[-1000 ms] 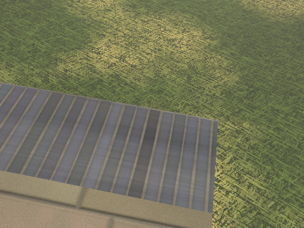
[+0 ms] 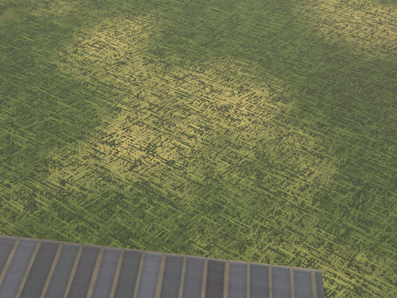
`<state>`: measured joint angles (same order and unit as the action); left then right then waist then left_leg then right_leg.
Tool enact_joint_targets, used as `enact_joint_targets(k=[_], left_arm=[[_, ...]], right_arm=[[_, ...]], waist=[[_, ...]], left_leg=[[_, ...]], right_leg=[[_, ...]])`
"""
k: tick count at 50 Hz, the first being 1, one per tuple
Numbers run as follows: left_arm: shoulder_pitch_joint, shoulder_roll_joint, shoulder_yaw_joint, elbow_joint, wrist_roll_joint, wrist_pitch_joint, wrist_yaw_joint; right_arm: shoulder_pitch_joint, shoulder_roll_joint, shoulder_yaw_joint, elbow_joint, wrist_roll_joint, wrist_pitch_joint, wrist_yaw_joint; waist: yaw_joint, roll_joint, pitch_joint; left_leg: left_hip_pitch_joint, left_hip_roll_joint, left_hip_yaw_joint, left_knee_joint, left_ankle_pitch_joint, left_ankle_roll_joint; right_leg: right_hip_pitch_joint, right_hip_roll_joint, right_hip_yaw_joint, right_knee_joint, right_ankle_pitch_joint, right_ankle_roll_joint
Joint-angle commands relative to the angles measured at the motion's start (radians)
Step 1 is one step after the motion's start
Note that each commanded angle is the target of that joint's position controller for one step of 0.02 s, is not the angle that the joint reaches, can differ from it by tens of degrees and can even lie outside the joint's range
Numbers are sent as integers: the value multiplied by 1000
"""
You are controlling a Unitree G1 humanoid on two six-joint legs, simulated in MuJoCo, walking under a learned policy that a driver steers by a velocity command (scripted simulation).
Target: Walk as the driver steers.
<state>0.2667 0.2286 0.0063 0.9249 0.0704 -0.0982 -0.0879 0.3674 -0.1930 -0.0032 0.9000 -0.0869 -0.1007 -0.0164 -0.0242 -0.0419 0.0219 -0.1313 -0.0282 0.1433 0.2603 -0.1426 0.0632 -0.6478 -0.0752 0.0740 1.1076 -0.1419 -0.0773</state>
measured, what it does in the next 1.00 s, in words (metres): walks ahead, turning right: right foot, then left foot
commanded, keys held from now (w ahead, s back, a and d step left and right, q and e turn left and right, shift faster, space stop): w+e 0.78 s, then w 0.22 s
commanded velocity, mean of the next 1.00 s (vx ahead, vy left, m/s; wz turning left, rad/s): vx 0.50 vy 0.00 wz -0.51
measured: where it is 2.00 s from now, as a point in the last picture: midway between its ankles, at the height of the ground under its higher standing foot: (299, 205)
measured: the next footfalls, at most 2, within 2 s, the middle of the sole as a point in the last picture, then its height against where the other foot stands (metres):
right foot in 0.34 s outside the picture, level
left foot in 0.74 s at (206, 280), level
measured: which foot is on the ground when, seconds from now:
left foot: down 0.00-0.38, up 0.40-0.72, down 0.74-1.00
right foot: up 0.00-0.32, down 0.34-0.74, up 0.76-1.00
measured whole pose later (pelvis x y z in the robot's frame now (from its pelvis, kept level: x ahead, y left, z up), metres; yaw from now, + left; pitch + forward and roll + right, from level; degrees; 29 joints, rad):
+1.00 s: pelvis +0.52 -0.16 -0.02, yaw -32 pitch +3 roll +3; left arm 0.14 0.25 0.01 0.77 0.09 -0.09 -0.09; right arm 0.48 -0.22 0.01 0.93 -0.07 -0.12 0.00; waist -0.12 -0.04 -0.07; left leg -0.19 0.01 0.11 0.52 -0.38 0.02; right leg -0.68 -0.08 0.01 0.97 -0.22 0.00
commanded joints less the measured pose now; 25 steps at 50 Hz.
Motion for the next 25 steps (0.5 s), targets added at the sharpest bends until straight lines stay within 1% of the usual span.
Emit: enact_joint_targets(k=[1, 2, 5, 8, 10, 12, 13, 14, 15, 16, 17, 18, 19, 20, 21, 22, 23, 24, 25], left_arm=[[-7, 27, 3, -47, -8, 3, -15], [-38, 24, 3, -57, -9, 6, -15], [-115, 13, 1, -80, -7, 25, -12], [-168, 25, 10, -104, -11, 40, -7], [-210, 29, 15, -118, -14, 44, -4], [-245, 34, 21, -130, -16, 46, -2], [-255, 40, 26, -136, -17, 45, 0], [-257, 48, 31, -140, -18, 43, 4], [-251, 65, 40, -144, -24, 39, 9], [-225, 87, 51, -143, -34, 30, 16], [-163, 115, 65, -133, -47, 18, 26], [-32, 162, 88, -102, -53, 5, 45], [203, 192, 101, -47, -55, 6, 71], [443, 183, 89, 36, -26, 23, 78], [480, 224, 116, 85, -2, -9, 77], [360, 219, 124, 64, -22, -30, 77], [244, 133, 89, 50, -33, -40, 69], [151, 63, 64, 36, -44, -44, 59], [74, 30, 41, 8, -41, -40, 48]], right_arm=[[-18, -92, -15, -49, -27, -37, 5], [14, -96, -14, -34, -28, -38, 10], [83, -111, -14, 7, -16, -37, 30], [104, -130, -19, 28, -13, -34, 43], [119, -137, -23, 45, -8, -29, 43], [139, -149, -33, 63, -1, -19, 38], [146, -160, -41, 69, 1, -13, 34], [150, -170, -47, 73, 4, -9, 31], [153, -184, -55, 75, 2, -4, 27], [144, -204, -64, 71, -1, 0, 22], [127, -223, -69, 66, -3, 1, 20], [132, -213, -60, 62, -28, -4, 28], [171, -124, -23, 12, -44, -16, 37], [69, -139, -23, 0, -31, -17, 81], [-107, -87, -11, -56, 21, -20, 102], [-223, -108, -13, -82, 21, -31, 88], [-189, -148, -24, -93, -2, -31, 62], [-157, -121, -20, -92, -8, -27, 43], [-130, -70, -8, -91, -15, -14, 27]], waist=[[21, 89, 10], [12, 86, 10], [-6, 94, 22], [-7, 99, 38], [-10, 99, 49], [-12, 100, 59], [-10, 104, 63], [-3, 116, 61], [8, 129, 51], [30, 138, 34], [67, 136, -1], [103, 127, -90], [148, -25, -325], [241, -56, -419], [288, 3, -217], [269, 2, -32], [176, 3, -57], [104, -8, -23], [35, -6, -13]], left_leg=[[-7, 288, -80, -177, 240, 178], [9, 287, -47, -171, 301, 181], [51, 289, 15, -154, 432, 182], [150, 312, 39, -135, 490, 168], [243, 327, 51, -120, 511, 155], [327, 342, 66, -99, 546, 145], [359, 349, 76, -82, 585, 141], [380, 351, 91, -54, 662, 134], [389, 352, 106, -12, 771, 126], [376, 346, 130, 54, 887, 111], [317, 321, 160, 159, 978, 89], [139, 283, 169, 340, 946, 46], [-287, 197, 135, 653, 608, -69], [-490, 12, 25, 974, -388, -110], [-748, 13, -177, 1088, -409, -59], [-811, 88, -243, 1108, -365, -52], [-696, 114, -264, 1035, -316, -36], [-577, 138, -256, 975, -263, -22], [-452, 152, -247, 923, -254, -19]], right_leg=[[-83, -54, 17, -87, 167, 23], [-92, -54, 2, -152, 212, 30], [-73, -31, -45, -308, 298, 37], [-88, -11, -54, -395, 290, 22], [-105, -1, -58, -450, 240, 12], [-103, 17, -72, -494, 151, 2], [-88, 30, -83, -511, 96, -4], [-55, 49, -99, -528, 43, -12], [-4, 79, -123, -532, -5, -23], [75, 117, -150, -547, -16, -39], [215, 168, -184, -585, 53, -67], [493, 188, -151, -505, 150, -116], [1036, 33, 152, -451, 175, -281], [1235, -149, 535, -688, 185, -377], [1198, -170, 548, -756, 117, -306], [977, -152, 459, -767, 88, -259], [808, -128, 408, -784, 89, -262], [608, -105, 355, -820, 107, -258], [431, -89, 336, -868, 103, -254]])
Velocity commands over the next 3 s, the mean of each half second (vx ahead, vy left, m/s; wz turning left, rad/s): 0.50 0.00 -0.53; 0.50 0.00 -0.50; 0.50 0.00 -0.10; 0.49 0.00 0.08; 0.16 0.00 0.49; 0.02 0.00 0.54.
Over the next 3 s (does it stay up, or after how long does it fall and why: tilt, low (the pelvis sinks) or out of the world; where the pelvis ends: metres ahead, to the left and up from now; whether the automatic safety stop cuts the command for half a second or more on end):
stays up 1.09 -0.57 -0.15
